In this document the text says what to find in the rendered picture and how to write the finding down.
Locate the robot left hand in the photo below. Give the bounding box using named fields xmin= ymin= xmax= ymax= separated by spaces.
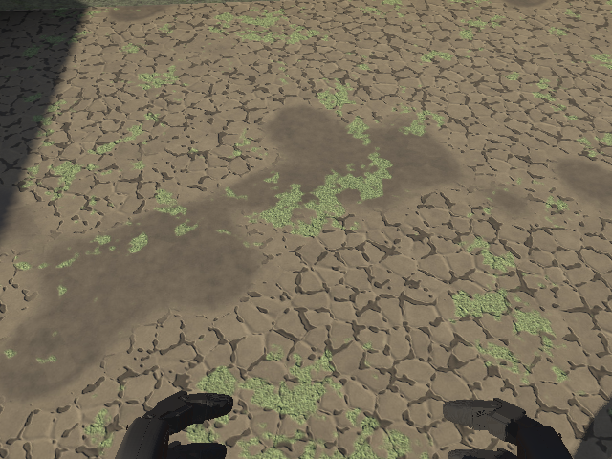
xmin=115 ymin=391 xmax=233 ymax=459

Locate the robot right hand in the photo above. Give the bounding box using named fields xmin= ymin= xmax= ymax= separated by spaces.
xmin=443 ymin=398 xmax=573 ymax=459

